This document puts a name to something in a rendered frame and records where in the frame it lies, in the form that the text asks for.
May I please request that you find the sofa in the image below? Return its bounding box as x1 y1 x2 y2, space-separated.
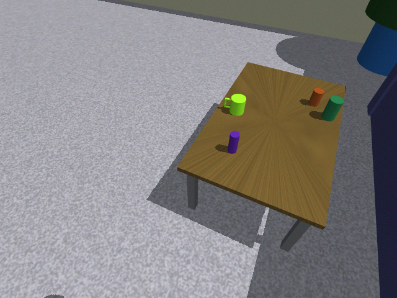
367 63 397 298

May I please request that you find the potted plant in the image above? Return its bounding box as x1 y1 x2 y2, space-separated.
357 0 397 76

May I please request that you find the coffee table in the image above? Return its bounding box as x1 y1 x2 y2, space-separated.
177 62 346 252

